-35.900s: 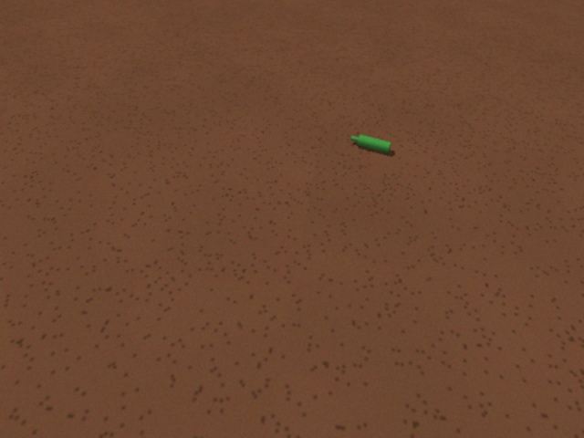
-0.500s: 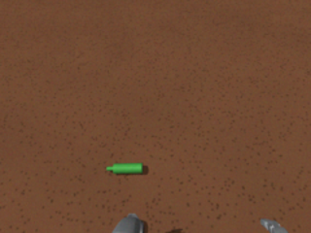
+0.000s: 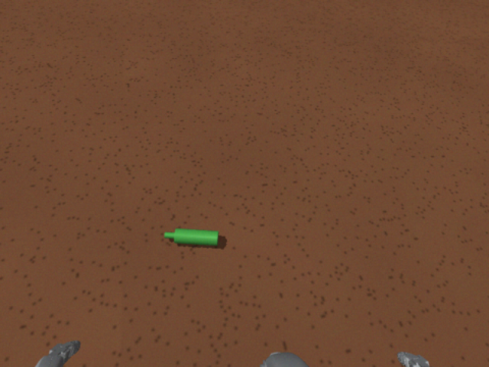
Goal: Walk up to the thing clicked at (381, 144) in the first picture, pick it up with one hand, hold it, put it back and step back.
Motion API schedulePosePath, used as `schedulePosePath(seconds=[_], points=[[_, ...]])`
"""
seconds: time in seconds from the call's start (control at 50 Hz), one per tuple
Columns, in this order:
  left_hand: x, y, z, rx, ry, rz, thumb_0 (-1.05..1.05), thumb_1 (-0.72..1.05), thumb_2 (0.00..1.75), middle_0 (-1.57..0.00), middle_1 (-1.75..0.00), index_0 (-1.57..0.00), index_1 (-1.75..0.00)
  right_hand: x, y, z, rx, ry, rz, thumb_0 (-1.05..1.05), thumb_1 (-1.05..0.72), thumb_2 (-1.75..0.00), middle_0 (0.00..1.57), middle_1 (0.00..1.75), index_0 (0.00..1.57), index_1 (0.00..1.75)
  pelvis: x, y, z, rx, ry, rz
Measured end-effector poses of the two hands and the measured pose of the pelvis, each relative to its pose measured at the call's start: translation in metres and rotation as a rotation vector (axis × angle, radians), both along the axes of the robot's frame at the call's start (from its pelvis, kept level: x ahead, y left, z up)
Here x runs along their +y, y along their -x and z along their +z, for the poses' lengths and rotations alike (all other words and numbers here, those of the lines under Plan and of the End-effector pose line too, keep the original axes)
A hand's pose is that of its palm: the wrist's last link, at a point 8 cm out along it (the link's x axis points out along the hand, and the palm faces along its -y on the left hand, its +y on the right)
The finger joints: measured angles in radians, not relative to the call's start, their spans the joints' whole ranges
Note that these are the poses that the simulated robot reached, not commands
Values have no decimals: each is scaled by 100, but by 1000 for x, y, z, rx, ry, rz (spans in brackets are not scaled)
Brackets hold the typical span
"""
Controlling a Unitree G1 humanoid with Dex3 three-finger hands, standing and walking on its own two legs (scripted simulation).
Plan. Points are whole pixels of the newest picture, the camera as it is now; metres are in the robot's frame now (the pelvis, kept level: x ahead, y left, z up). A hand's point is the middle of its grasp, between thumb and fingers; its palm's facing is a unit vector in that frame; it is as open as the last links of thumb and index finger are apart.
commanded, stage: step back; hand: left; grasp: from above
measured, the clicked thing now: (191, 236) +0.69 +0.20 -0.74
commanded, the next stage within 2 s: none
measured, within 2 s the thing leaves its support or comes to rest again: neither
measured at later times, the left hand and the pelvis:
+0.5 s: hand out of the picture -0.05 +0.26 -0.13, palm faces -0.01 -0.89 -0.46, open 7.3 cm; pelvis -0.16 -0.01 -0.01, yaw +0 degrees
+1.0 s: hand out of the picture -0.27 +0.28 -0.17, palm faces -0.07 -0.91 -0.41, open 7.3 cm; pelvis -0.35 +0.01 -0.02, yaw -5 degrees
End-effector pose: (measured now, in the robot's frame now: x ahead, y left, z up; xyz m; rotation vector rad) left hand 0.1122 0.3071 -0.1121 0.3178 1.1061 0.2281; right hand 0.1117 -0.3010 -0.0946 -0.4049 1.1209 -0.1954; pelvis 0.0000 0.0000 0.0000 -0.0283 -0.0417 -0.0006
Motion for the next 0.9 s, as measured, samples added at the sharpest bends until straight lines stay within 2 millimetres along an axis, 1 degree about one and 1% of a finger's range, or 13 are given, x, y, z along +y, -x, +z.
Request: schedulePosePath(seconds=[0.1, 0.18, 0.22, 0.26, 0.34, 0.38, 0.46, 0.54, 0.62, 0.66, 0.72, 0.82, 0.9], points=[[-3, 39, -3, 30, -18, -25, 0, 90, 90, -20, -30, -21, -30, -5, 13, 3, -76, -6, 2, 1, -90, -90, 20, 30, 20, 30, -5, 34, -4, 1, -8, -37], [-9, 77, -7, 74, -46, -49, 0, 90, 90, -20, -30, -21, -30, -18, 38, -9, -110, -24, -7, 1, -90, -90, 20, 30, 20, 30, -14, 65, -13, -4, -25, -73], [-14, 100, -8, 92, -62, -49, 0, 91, 90, -20, -30, -21, -30, -27, 56, -20, -110, -38, -25, 1, -90, -90, 20, 30, 20, 30, -19, 82, -19, -15, -10, -78], [-20, 125, -2, 109, -64, -47, 0, 91, 90, -20, -30, -21, -30, -33, 78, -28, -86, -51, -55, 1, -90, -90, 20, 30, 20, 30, -22, 96, -17, -26, 16, -59], [-22, 164, 14, 133, -78, -26, 0, 90, 90, -20, -30, -21, -30, -37, 131, -29, 3, -70, -90, 1, -90, -90, 20, 30, 20, 30, -24, 115, -6, -15, -55, -78], [-20, 173, 21, 132, -89, -14, 0, 90, 90, -20, -30, -21, -30, -39, 158, -29, 41, -67, -102, 1, -90, -90, 20, 30, 20, 30, -23, 125, -2, 0, -60, -56], [-12, 174, 26, 65, -110, -24, 0, 90, 90, -20, -30, -21, -30, -39, 210, -34, 140, -37, -99, 1, -90, -90, 20, 30, 20, 30, -18, 149, -3, 21, -48, -21], [-1, 176, 19, -26, -107, -28, 0, 90, 90, -20, -30, -21, -30, -30, 246, -38, 208, -6, -68, 1, -91, -90, 20, 30, 20, 30, -9, 179, -11, 20, -31, 28], [13, 191, 0, -70, -70, -23, 0, 90, 90, -20, -30, -21, -30, -11, 268, -35, 189, 12, -45, 1, -91, -90, 20, 30, 20, 30, 3, 213, -19, -14, -66, 39], [14, 207, -5, -51, -44, -15, 0, 90, 90, -20, -30, -21, -30, -1, 276, -27, 158, 4, -37, 1, -91, -90, 20, 30, 20, 30, 9, 226, -16, -23, -54, 23], [13, 232, -4, -14, -10, -3, 0, 90, 90, -20, -30, -21, -30, 8, 286, -11, 114, 7, -26, 1, -90, -90, 20, 30, 20, 30, 13, 243, -5, -16, 1, 38], [17, 281, -5, 17, 3, 5, 0, 90, 90, -20, -30, -21, -30, 11, 287, 6, 29, 22, -7, 1, -90, -90, 20, 30, 20, 30, 14, 274, 0, 6, 6, -3], [18, 327, -11, 76, -18, -14, 0, 90, 90, -20, -30, -21, -30, 9, 291, 5, -51, 18, 8, 1, -90, -90, 20, 30, 20, 30, 13, 307, -5, 3, -4, -38]])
